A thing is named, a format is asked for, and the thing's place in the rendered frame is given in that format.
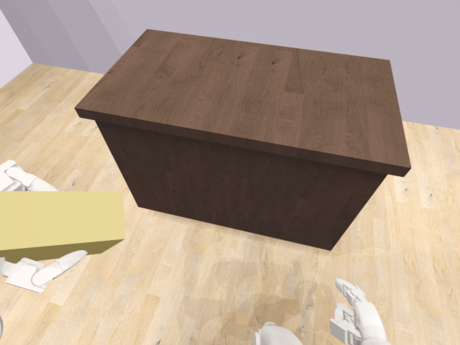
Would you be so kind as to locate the robot right hand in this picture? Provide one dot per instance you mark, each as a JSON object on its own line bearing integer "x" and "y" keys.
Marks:
{"x": 353, "y": 327}

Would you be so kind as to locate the table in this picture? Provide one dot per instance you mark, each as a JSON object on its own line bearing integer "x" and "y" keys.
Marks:
{"x": 277, "y": 141}

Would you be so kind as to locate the robot left hand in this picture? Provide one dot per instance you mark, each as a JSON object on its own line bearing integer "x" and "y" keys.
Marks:
{"x": 27, "y": 273}

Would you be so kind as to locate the sponge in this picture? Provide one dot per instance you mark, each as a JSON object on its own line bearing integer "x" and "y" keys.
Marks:
{"x": 41, "y": 225}

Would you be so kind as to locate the right robot thigh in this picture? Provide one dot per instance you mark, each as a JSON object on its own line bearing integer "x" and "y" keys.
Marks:
{"x": 275, "y": 335}

